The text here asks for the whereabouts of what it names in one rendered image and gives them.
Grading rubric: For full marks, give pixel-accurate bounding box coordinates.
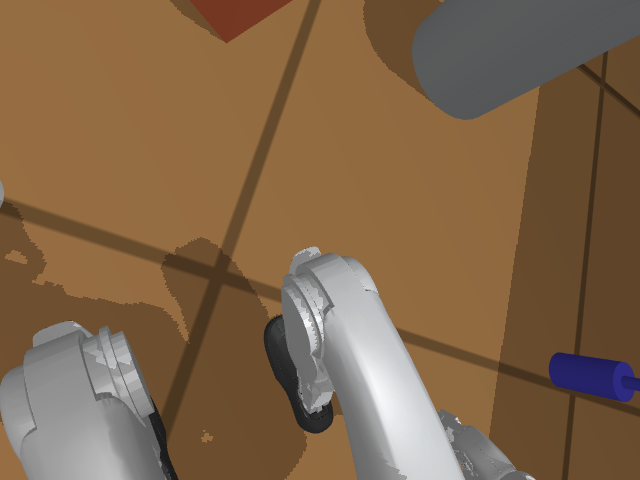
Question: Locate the right robot foot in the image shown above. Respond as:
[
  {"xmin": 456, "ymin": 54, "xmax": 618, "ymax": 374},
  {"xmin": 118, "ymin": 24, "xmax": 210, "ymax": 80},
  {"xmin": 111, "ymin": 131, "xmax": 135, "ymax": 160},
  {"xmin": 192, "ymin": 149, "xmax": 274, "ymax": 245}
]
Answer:
[{"xmin": 264, "ymin": 315, "xmax": 333, "ymax": 434}]

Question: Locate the left robot foot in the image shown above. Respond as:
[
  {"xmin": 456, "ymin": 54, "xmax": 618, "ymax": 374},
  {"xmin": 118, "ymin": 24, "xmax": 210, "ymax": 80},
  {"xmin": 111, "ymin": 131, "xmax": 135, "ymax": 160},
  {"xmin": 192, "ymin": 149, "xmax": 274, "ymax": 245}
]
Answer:
[{"xmin": 148, "ymin": 396, "xmax": 179, "ymax": 480}]

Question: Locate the right robot hand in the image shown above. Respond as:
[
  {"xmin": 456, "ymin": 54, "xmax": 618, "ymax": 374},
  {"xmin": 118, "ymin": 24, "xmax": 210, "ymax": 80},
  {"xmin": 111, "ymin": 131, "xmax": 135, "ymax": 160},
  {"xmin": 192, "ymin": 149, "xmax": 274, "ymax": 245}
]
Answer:
[{"xmin": 437, "ymin": 409, "xmax": 517, "ymax": 480}]

